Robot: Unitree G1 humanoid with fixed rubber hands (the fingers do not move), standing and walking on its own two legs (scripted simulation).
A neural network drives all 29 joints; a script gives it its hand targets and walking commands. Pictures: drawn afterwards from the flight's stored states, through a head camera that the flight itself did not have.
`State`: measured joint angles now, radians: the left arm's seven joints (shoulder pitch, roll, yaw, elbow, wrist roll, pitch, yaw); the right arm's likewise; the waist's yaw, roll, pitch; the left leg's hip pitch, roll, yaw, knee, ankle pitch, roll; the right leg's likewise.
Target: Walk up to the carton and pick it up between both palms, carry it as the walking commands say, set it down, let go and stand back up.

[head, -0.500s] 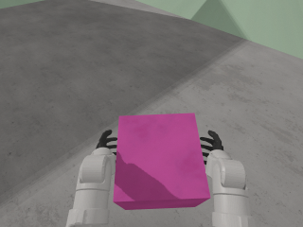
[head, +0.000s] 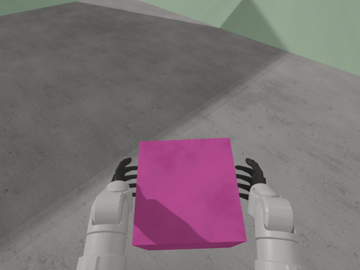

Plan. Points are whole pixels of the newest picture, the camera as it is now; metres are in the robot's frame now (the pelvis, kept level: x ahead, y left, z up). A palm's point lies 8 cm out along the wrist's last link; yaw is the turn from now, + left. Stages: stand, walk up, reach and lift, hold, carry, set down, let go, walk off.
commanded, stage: carry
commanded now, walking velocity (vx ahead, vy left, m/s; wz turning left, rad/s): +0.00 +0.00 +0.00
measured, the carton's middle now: (186, 196) +0.30 -0.01 -0.03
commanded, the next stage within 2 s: hold in 0.70 s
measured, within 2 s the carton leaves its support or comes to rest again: neither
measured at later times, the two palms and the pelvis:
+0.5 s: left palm (119, 197) +0.26 +0.14 +0.04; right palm (257, 195) +0.27 -0.16 +0.05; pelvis -0.01 +0.00 +0.00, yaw +0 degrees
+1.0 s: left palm (117, 188) +0.28 +0.15 +0.05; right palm (257, 195) +0.26 -0.16 +0.06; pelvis +0.00 +0.02 +0.01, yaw -6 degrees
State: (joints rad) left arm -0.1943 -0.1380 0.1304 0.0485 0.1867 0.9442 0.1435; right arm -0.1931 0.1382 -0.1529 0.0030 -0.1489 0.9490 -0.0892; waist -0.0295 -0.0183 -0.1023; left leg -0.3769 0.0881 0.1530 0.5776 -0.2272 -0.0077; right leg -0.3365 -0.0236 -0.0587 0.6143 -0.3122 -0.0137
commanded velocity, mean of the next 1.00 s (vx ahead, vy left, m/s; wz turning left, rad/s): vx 0.00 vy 0.00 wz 0.00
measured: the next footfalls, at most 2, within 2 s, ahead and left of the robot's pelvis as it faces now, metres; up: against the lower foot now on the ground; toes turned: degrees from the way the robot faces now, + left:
none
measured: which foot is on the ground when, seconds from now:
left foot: down 0.00-1.00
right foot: down 0.00-1.00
